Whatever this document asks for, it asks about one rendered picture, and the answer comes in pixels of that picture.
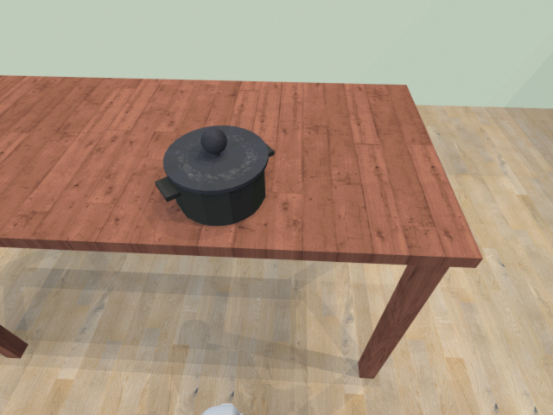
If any lid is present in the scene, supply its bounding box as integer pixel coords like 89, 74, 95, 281
163, 125, 269, 195

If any pot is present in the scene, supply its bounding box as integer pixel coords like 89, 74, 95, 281
155, 144, 275, 226

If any table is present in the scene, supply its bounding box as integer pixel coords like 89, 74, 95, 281
0, 75, 483, 379

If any knob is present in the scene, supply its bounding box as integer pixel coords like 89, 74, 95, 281
200, 128, 227, 154

